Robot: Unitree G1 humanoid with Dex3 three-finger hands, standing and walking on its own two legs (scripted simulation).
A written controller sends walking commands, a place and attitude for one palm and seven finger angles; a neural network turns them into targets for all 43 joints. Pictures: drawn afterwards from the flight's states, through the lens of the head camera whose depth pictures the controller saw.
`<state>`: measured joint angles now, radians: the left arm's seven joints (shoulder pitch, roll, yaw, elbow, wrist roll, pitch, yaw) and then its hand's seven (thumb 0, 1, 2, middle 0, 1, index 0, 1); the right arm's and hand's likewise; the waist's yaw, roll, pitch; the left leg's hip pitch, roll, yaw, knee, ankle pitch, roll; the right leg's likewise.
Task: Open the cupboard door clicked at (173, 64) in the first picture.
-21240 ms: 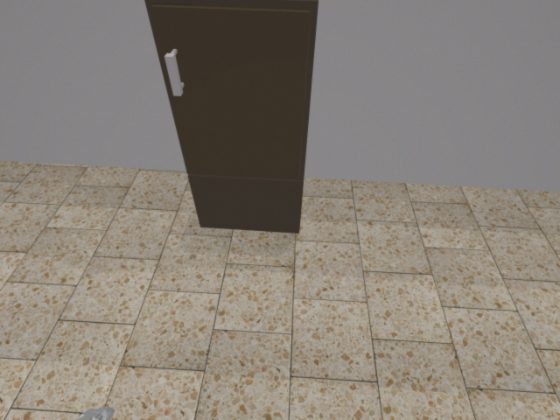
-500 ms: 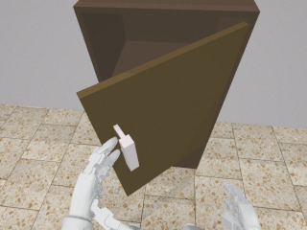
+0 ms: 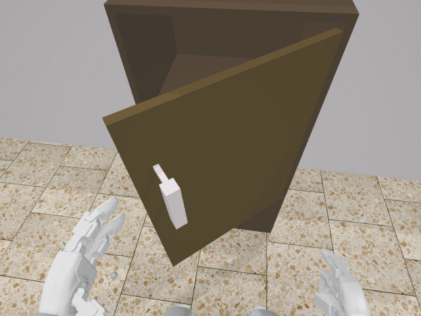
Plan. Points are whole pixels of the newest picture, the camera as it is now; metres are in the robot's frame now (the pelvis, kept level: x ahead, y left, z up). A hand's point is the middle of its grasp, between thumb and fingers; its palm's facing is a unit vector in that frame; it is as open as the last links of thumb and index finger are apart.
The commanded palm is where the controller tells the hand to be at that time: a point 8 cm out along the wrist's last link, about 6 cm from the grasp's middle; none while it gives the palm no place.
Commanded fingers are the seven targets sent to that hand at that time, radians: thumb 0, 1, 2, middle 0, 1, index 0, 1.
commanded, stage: draw the hand back to the body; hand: left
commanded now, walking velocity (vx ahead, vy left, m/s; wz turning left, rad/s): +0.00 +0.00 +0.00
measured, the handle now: (169, 196) +0.30 +0.10 +0.09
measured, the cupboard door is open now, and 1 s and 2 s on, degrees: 41 41 41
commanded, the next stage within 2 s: step back with the hand held close in 1.60 s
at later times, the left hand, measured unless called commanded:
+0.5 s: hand (72, 258) +0.18 +0.20 +0.13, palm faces -0.06 -0.99 -0.08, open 16.3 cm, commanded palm +0.15 +0.26 +0.15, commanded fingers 0.00 -0.32 0.38 -0.16 -0.30 -0.16 -0.30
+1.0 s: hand (2, 210) +0.21 +0.27 +0.20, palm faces +0.37 -0.84 -0.40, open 11.8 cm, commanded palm +0.17 +0.31 +0.22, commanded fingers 0.00 0.55 0.75 -0.19 -0.30 -0.19 -0.30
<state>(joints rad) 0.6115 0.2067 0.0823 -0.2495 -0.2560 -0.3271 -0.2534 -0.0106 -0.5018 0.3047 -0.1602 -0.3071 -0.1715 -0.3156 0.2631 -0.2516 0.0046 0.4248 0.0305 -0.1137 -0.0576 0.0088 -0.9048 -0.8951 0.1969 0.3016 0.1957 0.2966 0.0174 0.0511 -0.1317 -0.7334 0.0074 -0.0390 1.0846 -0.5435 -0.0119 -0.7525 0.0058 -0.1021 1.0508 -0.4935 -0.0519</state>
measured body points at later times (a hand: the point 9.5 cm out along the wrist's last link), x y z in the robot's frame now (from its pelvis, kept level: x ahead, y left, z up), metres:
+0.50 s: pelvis +0.01 +0.03 +0.03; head +0.00 +0.02 +0.48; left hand +0.18 +0.25 +0.14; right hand +0.19 -0.19 -0.03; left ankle +0.00 +0.13 -0.67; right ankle +0.02 -0.09 -0.67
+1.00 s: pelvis +0.03 +0.03 +0.07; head +0.01 +0.01 +0.52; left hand +0.19 +0.31 +0.22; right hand +0.21 -0.18 -0.01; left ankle +0.00 +0.13 -0.67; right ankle +0.02 -0.09 -0.67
